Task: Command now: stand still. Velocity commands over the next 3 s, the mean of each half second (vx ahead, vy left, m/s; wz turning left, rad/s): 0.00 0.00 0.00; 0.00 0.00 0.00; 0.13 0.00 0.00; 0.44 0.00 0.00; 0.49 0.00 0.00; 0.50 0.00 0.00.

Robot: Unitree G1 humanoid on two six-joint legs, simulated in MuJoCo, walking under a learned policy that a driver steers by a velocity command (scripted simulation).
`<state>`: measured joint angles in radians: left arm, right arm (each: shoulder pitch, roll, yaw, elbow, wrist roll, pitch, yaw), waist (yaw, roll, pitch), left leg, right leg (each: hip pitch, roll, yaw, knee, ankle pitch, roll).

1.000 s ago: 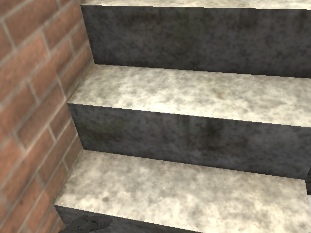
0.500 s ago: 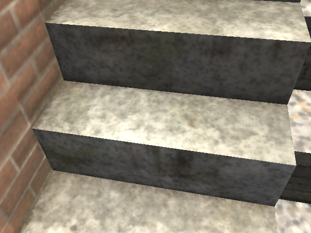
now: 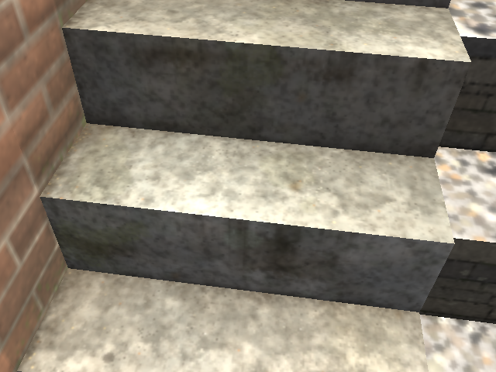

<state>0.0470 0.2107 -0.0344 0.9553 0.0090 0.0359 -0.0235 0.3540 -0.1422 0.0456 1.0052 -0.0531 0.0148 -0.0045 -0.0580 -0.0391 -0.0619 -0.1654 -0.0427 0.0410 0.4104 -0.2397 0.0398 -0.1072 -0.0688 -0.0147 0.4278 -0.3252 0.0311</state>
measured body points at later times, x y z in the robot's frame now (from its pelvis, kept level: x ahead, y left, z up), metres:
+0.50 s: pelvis -0.03 -0.01 +0.00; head -0.03 -0.01 +0.45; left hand -0.04 +0.22 -0.15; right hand +0.05 -0.23 -0.15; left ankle -0.01 +0.09 -0.74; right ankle -0.05 -0.14 -0.74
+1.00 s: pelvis -0.03 -0.03 +0.00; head -0.03 -0.03 +0.45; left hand -0.01 +0.20 -0.15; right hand +0.03 -0.27 -0.15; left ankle -0.01 +0.10 -0.74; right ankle -0.05 -0.14 -0.74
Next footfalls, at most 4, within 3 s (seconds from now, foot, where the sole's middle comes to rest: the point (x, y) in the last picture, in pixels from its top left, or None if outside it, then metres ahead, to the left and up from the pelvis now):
1.88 right None -0.03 -0.10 -0.75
2.18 left None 0.15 -0.03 -0.56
2.42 right None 0.05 -0.15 -0.58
2.80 left None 0.12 0.11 -0.57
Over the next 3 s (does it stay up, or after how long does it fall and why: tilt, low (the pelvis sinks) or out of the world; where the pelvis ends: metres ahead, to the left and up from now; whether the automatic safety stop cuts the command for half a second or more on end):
stays up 0.05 0.06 0.11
